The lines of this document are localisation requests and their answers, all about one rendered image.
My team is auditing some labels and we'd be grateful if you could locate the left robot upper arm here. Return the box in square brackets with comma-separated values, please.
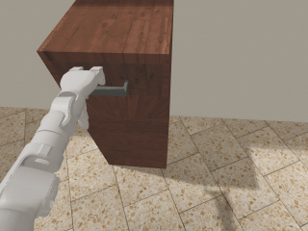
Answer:
[0, 165, 61, 231]

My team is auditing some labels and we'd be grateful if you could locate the handle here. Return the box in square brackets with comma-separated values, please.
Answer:
[90, 80, 129, 96]

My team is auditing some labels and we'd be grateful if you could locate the cabinet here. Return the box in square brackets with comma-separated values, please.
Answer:
[37, 0, 174, 169]

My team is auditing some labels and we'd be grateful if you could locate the left robot hand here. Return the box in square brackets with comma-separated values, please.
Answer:
[60, 66, 106, 130]

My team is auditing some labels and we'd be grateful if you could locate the left robot forearm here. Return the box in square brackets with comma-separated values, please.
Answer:
[0, 89, 86, 198]

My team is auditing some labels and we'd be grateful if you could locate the drawer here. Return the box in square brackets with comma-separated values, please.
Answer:
[51, 61, 163, 97]

